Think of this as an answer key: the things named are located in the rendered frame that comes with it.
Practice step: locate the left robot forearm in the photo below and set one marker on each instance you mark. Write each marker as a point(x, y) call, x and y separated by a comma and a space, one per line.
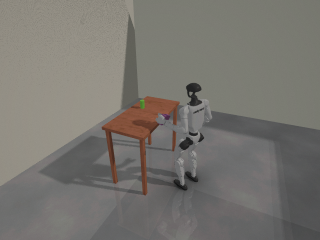
point(177, 129)

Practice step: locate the table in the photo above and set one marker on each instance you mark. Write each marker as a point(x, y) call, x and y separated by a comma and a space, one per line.
point(139, 123)

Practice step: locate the sponge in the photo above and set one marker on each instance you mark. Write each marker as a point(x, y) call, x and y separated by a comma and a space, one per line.
point(166, 116)

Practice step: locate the robot left thigh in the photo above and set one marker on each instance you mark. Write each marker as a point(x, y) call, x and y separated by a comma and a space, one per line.
point(179, 149)

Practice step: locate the right robot upper arm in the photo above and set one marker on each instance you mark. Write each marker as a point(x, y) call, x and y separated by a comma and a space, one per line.
point(207, 110)

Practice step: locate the left robot upper arm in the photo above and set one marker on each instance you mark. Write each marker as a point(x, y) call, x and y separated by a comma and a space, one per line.
point(183, 112)

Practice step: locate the robot left shin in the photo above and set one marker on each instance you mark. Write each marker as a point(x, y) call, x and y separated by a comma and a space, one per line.
point(180, 172)

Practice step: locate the left robot hand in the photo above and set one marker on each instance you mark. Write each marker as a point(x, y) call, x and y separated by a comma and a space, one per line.
point(160, 119)

